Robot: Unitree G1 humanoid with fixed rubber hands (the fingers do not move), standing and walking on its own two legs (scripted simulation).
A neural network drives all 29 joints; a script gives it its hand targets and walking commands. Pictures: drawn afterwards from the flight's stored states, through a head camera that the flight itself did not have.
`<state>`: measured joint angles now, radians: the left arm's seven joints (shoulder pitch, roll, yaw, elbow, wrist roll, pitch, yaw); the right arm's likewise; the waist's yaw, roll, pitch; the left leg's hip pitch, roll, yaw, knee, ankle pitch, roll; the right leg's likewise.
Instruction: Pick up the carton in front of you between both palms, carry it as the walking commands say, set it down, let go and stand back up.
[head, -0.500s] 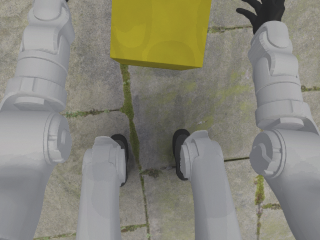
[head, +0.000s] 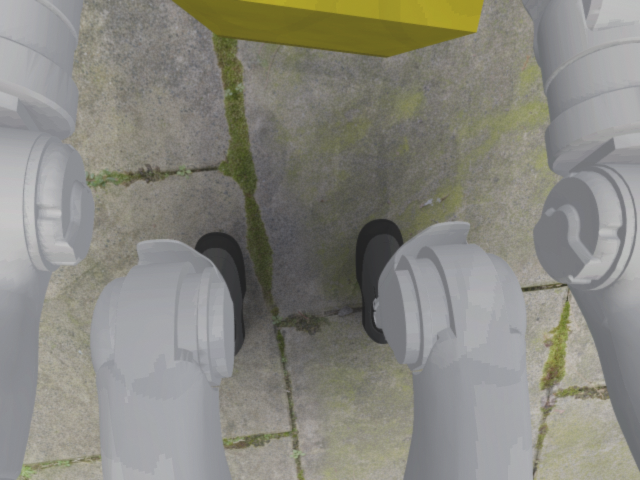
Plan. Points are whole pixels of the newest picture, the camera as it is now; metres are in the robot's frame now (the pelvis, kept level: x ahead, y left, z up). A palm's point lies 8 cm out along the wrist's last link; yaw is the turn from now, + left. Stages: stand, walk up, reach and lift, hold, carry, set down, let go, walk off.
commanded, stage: reach and lift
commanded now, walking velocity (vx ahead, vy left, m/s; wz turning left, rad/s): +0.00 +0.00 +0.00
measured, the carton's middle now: out of the picture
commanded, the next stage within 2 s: none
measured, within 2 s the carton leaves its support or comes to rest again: leaves its support in 0.76 s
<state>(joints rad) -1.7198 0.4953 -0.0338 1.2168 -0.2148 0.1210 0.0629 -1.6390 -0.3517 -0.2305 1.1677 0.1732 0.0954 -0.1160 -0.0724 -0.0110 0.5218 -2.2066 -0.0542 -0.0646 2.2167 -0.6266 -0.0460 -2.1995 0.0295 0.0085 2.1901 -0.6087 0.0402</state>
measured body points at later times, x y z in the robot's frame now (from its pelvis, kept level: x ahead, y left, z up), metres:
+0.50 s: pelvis +0.00 +0.00 +0.00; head +0.39 +0.00 +0.20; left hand +0.61 +0.13 -0.19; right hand +0.57 -0.18 -0.19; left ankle +0.10 +0.13 -0.34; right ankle +0.11 -0.13 -0.34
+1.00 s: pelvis +0.00 +0.00 +0.03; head +0.33 +0.01 +0.34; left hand +0.57 +0.13 -0.06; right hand +0.54 -0.17 -0.06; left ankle +0.10 +0.13 -0.34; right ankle +0.11 -0.13 -0.34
